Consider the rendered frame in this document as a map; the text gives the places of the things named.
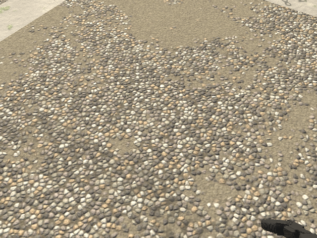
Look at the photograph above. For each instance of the right robot hand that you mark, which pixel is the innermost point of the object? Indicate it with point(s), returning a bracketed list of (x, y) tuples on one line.
[(286, 228)]

